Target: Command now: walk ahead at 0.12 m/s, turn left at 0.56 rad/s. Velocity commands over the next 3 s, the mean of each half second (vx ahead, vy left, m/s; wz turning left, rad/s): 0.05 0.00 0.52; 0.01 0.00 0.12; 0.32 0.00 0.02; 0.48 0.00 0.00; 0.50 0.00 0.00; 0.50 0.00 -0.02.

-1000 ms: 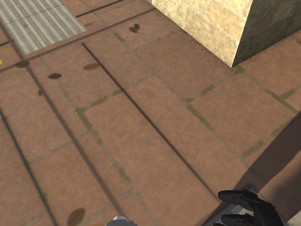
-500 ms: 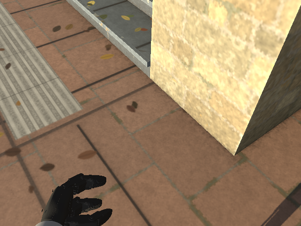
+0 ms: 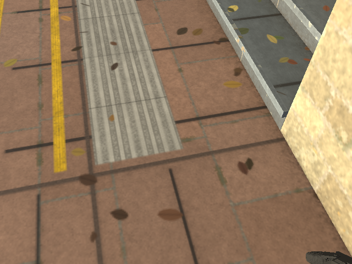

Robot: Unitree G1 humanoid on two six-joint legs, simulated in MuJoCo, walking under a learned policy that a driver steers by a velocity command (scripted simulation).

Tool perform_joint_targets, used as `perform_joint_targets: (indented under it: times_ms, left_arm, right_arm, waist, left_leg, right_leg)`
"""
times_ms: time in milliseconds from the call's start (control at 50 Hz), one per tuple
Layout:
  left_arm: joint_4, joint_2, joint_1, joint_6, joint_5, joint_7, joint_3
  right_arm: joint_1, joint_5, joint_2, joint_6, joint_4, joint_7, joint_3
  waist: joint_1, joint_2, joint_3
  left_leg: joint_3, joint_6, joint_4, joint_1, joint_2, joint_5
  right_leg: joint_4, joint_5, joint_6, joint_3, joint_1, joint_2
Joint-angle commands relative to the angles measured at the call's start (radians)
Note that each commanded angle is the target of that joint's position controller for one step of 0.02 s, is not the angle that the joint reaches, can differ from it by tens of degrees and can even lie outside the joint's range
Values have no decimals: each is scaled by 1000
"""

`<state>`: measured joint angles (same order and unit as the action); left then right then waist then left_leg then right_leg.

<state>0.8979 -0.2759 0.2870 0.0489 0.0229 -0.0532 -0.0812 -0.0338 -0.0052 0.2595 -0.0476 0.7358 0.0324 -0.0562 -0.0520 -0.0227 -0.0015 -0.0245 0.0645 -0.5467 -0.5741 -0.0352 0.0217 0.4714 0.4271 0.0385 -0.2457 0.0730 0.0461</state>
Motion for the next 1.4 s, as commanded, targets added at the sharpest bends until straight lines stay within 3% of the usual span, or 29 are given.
perform_joint_targets:
  times_ms: [20, 40, 60, 100, 240, 380, 440, 460, 480, 500, 520, 560, 620, 680, 760, 780, 800, 840, 960, 1000, 1060, 1100, 1160, 1240, 1300, 1320, 1340, 1360, 1400]
  left_arm:
    - [-91, -83, 12, 2, -50, 4, -11]
    - [-130, -27, 102, 9, -47, 15, 18]
    - [-128, -92, 58, 15, -25, 24, 9]
    - [-147, -93, -65, 4, -20, 5, 6]
    - [-172, -51, -102, -24, -45, -24, 10]
    - [-189, -51, -153, -31, -24, -5, 10]
    - [-160, -35, -70, -24, -26, 23, 11]
    - [-157, -67, -54, -23, -40, 30, 2]
    - [-175, -138, -88, -30, -51, 26, -15]
    - [-192, -145, -116, -33, -80, 24, -17]
    - [-222, -122, -160, -29, -78, 19, -16]
    - [-232, -77, -221, -34, -36, 7, -3]
    - [-222, -18, -226, -46, -25, -2, 23]
    - [-194, -48, -131, -59, -26, 1, 16]
    - [-171, -91, -51, -55, -4, 6, 5]
    - [-174, -84, -40, -41, -13, 12, 8]
    - [-182, -59, -22, -23, -27, 19, 13]
    - [-169, -43, -101, -16, -44, 25, 21]
    - [-124, -32, -100, -31, -36, 14, 20]
    - [-99, -23, -90, -33, -29, 12, 20]
    - [-130, -42, -167, -5, 2, 13, 12]
    - [-137, -55, -183, 20, 18, 28, 6]
    - [-118, -64, -166, 40, 15, 51, 4]
    - [-74, -54, -112, 43, 1, 73, 8]
    - [15, -96, 117, 34, 10, 68, -17]
    - [32, -180, 237, 38, 6, 59, -34]
    - [42, -293, 293, 48, -12, 73, -52]
    - [16, -223, 188, 58, -21, 76, -29]
    - [-26, -140, 47, 61, -24, 72, 2]
  right_arm:
    - [-273, 24, 265, 6, 7, -27, -93]
    - [-226, 29, 315, 6, -38, -28, -91]
    - [-221, 19, 247, 20, -69, -20, -77]
    - [-119, -4, 166, 27, -87, -30, -59]
    - [-82, 12, 164, 51, -131, -74, -69]
    - [-103, 3, 127, 72, -164, -81, -59]
    - [-103, -13, 104, 86, -160, -80, -46]
    - [-149, -17, 79, 88, -148, -80, -40]
    - [-220, -6, 50, 86, -153, -76, -37]
    - [-171, -2, 112, 72, -185, -75, -56]
    - [-141, -2, 176, 64, -171, -73, -77]
    - [-177, -3, 131, 82, -123, -76, -72]
    - [-162, 0, 41, 97, -125, -71, -38]
    - [-71, -8, -10, 84, -145, -60, -11]
    - [-136, -7, 61, 76, -90, -49, -26]
    - [-148, 3, 107, 77, -94, -54, -32]
    - [-161, 6, 150, 77, -62, -50, -46]
    - [-128, 13, 30, 64, -68, -42, -15]
    - [-132, 10, 44, 43, -29, -47, -13]
    - [-166, 7, 59, 46, -8, -50, -19]
    - [-234, -8, 154, 33, 1, -54, -48]
    - [-263, -6, 141, 5, 17, -57, -49]
    - [-244, -17, 122, -15, 14, -52, -49]
    - [-214, -31, 151, -4, 6, -43, -64]
    - [-212, -13, 84, -2, 6, -40, -42]
    - [-188, 3, 6, -7, -21, -38, -16]
    - [-202, -18, -6, -26, -74, -46, -17]
    - [-186, -46, 86, -38, -71, -51, -36]
    - [-172, -38, 110, -46, -53, -47, -46]
  waist:
    - [118, -180, -169]
    - [44, -312, -348]
    - [100, -172, -454]
    - [76, -11, -272]
    - [42, -64, -191]
    - [70, -132, -169]
    - [18, -126, -144]
    - [21, -71, -110]
    - [89, 189, -74]
    - [61, 363, -40]
    - [48, 251, -27]
    - [79, 143, -20]
    - [80, 138, -37]
    - [11, 210, -63]
    - [23, 164, -28]
    - [11, 96, -54]
    - [-24, -82, -89]
    - [19, -44, -70]
    - [22, -41, 19]
    - [40, -57, 21]
    - [96, -165, 145]
    - [104, -163, 158]
    - [85, -79, 100]
    - [54, -78, 44]
    - [-57, -43, 3]
    - [-103, 171, -26]
    - [-82, 396, -62]
    - [-48, 239, 9]
    - [0, 144, 84]
  left_leg:
    - [246, 123, 31, 527, -130, 589]
    - [656, 381, 73, 807, -354, 625]
    - [646, 353, 144, 778, -310, 401]
    - [471, 236, 158, 568, -207, 120]
    - [405, 184, 215, 259, -103, -57]
    - [463, 142, 174, 264, -94, -139]
    - [449, 100, 113, 215, -60, -86]
    - [403, 48, 40, 165, -4, -196]
    - [242, -22, -164, 59, 155, -493]
    - [182, -69, -351, 1, 203, -666]
    - [222, -90, -532, 6, 167, -628]
    - [202, -123, -648, 6, 147, -517]
    - [126, -156, -538, 75, 102, -430]
    - [56, -154, -185, 202, 57, -500]
    - [64, -88, 200, 396, 46, -201]
    - [125, -59, 173, 478, -15, -33]
    - [153, -1, 83, 466, -41, 31]
    - [170, 25, 128, 399, -46, -102]
    - [176, -2, 177, 324, -29, -217]
    - [202, 18, 238, 323, -28, -532]
    - [491, 144, 406, 357, -211, -830]
    - [562, 191, 430, 473, -283, -699]
    - [449, 170, 410, 589, -253, -472]
    - [253, 136, 366, 413, -151, -362]
    - [175, 73, 152, 201, -80, -380]
    - [49, -5, -229, 77, 23, -401]
    - [51, -37, -516, -158, 121, -616]
    - [129, -18, -644, -243, 30, -567]
    - [97, 10, -623, -232, -51, -367]
  right_leg:
    - [566, -261, 10, 27, 290, 33]
    - [928, 300, 65, 173, 595, -133]
    - [969, 227, 44, 338, 615, -78]
    - [875, 60, 21, 336, 662, -10]
    - [552, -60, 30, 329, 491, -38]
    - [326, -117, 35, 334, 370, -50]
    - [74, -248, -3, 289, 174, -58]
    - [-36, -300, -38, 346, 113, 8]
    - [-107, -433, -126, 545, 78, 190]
    - [-207, -452, -293, 759, 197, 335]
    - [-210, -389, -319, 741, 228, 319]
    - [-169, -376, -243, 576, 205, 206]
    - [-148, -420, -217, 447, 169, 126]
    - [-120, -422, -223, 438, 82, 115]
    - [-86, -490, -195, 490, 116, 133]
    - [-55, -495, -148, 460, 165, 112]
    - [-59, -366, -96, 351, 177, 32]
    - [-45, -267, -25, 305, 130, -11]
    - [-51, -284, -25, 305, 113, -6]
    - [-4, -143, -22, 255, 131, -47]
    - [195, -32, -51, 246, 387, -56]
    - [325, 16, -81, 307, 544, 5]
    - [309, -30, -99, 310, 583, 46]
    - [96, -223, -66, 203, 244, -17]
    - [48, -225, -76, 204, -82, -46]
    - [-115, -79, -152, 492, -186, 160]
    - [-309, 167, -328, 968, -265, 356]
    - [-343, 366, -342, 1001, -177, 375]
    - [-340, 196, -257, 755, -74, 270]
